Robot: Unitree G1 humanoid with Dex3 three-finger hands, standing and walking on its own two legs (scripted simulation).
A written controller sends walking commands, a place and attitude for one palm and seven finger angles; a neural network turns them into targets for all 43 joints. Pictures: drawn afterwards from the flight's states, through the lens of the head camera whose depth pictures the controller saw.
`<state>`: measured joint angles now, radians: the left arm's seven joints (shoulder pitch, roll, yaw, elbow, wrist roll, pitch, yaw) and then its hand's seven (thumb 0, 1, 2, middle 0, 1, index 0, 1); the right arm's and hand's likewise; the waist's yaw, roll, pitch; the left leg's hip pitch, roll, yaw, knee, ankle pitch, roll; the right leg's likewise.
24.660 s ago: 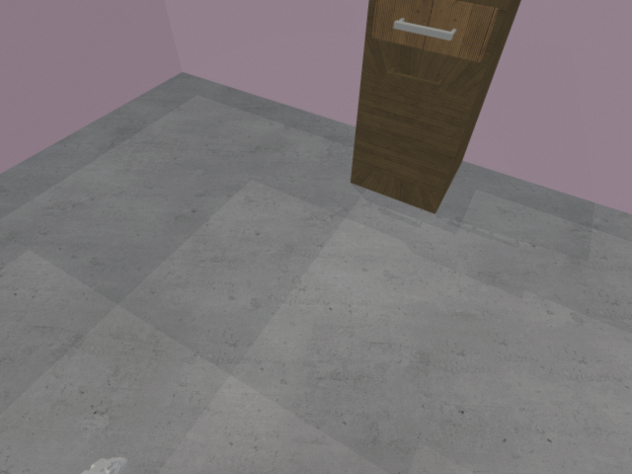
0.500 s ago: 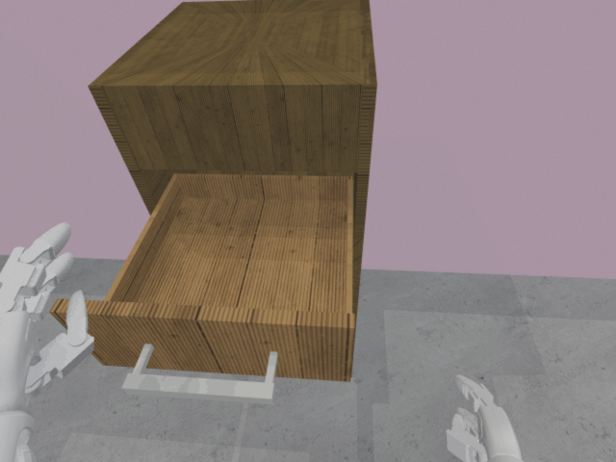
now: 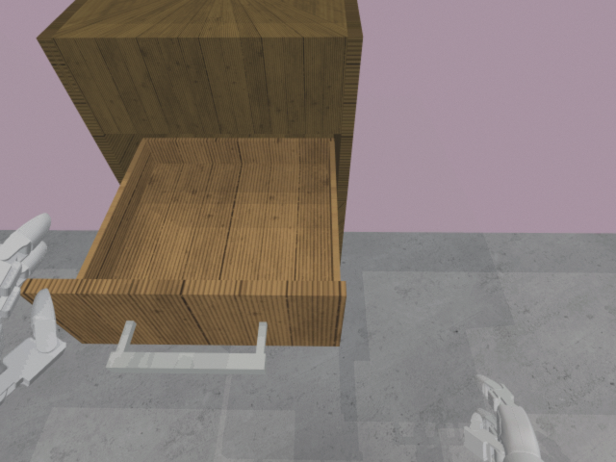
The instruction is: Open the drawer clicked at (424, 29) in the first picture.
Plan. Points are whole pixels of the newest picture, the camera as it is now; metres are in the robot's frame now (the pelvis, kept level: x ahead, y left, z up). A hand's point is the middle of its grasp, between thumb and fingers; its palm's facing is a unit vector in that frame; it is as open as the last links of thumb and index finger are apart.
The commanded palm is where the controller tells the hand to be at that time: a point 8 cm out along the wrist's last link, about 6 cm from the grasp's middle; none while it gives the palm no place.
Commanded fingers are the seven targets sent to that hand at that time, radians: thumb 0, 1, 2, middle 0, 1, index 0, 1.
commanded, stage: step back with the hand held close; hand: left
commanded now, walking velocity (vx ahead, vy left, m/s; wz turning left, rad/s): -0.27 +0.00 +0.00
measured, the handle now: (192, 346) +0.26 +0.17 +0.01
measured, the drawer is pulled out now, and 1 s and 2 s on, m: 0.30 0.30 0.30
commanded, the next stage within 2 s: stop stepping back and stand still in 1.02 s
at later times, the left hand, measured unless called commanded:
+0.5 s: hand out of the picture +0.14 +0.26 +0.18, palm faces +0.34 -0.83 -0.45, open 7.4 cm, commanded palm +0.07 +0.31 +0.20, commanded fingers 0.00 0.90 0.90 -0.20 -0.30 -0.20 -0.30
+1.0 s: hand out of the picture +0.05 +0.24 +0.19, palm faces +0.20 -0.84 -0.50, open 7.4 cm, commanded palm -0.01 +0.30 +0.20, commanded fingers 0.00 0.90 0.90 -0.20 -0.30 -0.20 -0.30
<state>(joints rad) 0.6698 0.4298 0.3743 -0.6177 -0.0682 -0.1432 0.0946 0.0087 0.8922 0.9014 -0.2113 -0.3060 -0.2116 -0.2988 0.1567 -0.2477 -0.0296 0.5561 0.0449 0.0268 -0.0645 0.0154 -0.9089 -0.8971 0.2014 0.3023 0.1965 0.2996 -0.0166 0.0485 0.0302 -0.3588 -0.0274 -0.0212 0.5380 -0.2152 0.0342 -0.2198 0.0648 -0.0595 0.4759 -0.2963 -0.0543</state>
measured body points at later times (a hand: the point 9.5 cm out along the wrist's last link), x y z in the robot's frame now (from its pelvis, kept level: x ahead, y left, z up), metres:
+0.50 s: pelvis -0.06 +0.02 -0.01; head -0.03 +0.05 +0.44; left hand +0.11 +0.30 +0.20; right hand +0.12 -0.21 -0.09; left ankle +0.04 +0.10 -0.73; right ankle -0.03 -0.08 -0.73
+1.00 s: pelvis -0.15 +0.02 -0.01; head -0.12 +0.06 +0.43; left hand +0.04 +0.28 +0.21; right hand +0.03 -0.21 -0.08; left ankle -0.03 +0.09 -0.71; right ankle -0.24 -0.10 -0.74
